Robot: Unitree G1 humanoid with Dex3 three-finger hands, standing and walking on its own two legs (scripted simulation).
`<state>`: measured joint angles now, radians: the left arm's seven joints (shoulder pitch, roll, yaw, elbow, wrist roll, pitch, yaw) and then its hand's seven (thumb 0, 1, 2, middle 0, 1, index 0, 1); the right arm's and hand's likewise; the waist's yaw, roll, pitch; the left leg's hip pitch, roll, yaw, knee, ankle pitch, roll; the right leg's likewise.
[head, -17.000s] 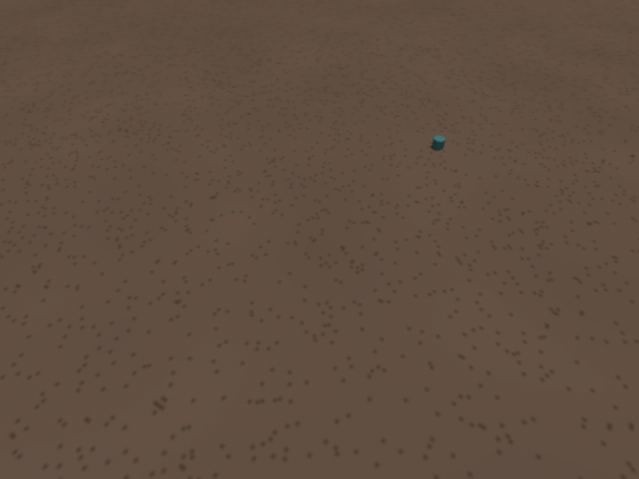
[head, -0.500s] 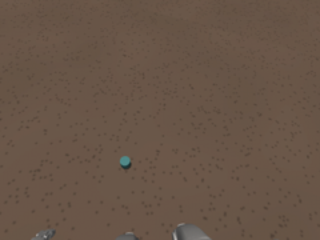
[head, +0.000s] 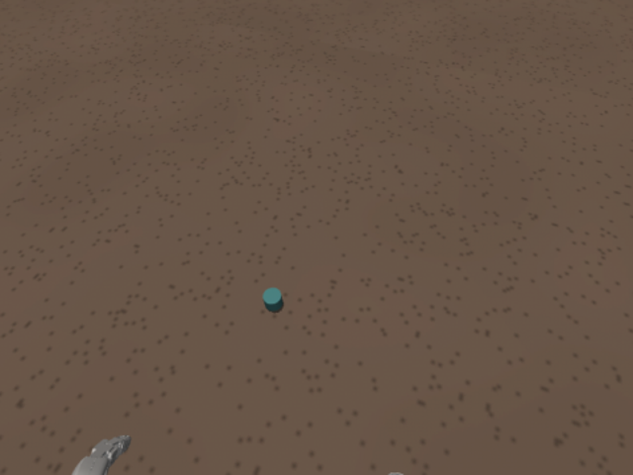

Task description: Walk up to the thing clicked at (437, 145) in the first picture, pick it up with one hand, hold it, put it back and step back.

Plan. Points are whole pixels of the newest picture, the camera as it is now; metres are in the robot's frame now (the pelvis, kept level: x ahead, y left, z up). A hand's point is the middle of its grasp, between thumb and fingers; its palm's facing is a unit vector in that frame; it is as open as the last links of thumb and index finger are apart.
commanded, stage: walk up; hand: left
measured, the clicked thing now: (272, 299) +0.73 +0.20 -0.73
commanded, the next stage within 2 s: stand in 1.18 s
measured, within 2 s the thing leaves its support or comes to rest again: neither
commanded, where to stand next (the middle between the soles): +0.32 -0.01 m, yaw -3 degrees
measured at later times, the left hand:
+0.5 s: hand out of the picture -0.03 +0.26 -0.14, palm faces +0.03 -0.93 -0.36, open 7.4 cm
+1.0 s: hand out of the picture +0.04 +0.24 -0.13, palm faces +0.01 -0.94 -0.35, open 7.4 cm
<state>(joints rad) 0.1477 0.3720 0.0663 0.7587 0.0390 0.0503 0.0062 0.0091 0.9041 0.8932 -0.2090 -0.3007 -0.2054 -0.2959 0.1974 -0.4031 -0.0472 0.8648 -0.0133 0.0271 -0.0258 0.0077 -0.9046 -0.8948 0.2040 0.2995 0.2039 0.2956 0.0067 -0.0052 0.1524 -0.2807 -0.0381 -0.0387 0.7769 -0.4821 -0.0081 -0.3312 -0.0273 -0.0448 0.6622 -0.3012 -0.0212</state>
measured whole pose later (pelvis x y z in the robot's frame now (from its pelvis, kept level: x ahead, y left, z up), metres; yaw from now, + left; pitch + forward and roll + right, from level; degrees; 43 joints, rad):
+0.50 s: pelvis -0.08 -0.01 +0.01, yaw +1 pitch -3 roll -1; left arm 0.23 0.36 0.05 0.98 0.03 0.00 -0.02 0.01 0.90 0.89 -0.21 -0.30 -0.21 -0.30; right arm 0.22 -0.39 -0.06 0.97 -0.03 0.00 0.02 0.01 -0.90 -0.89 0.20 0.30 0.20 0.30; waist 0.03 0.01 0.07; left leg -0.25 -0.01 -0.04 0.60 -0.30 0.00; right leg -0.22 -0.01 0.01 0.58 -0.30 0.01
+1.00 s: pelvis -0.05 -0.02 +0.02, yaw -1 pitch -3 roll +0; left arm 0.10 0.36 0.03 1.08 0.00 -0.02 0.00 0.01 0.91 0.89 -0.21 -0.30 -0.20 -0.30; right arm 0.08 -0.34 -0.03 1.05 -0.01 -0.02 0.01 0.01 -0.90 -0.89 0.20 0.30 0.20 0.30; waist 0.00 0.00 0.06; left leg -0.15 0.01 -0.03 0.43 -0.24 -0.01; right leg -0.12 0.01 0.03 0.40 -0.24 0.01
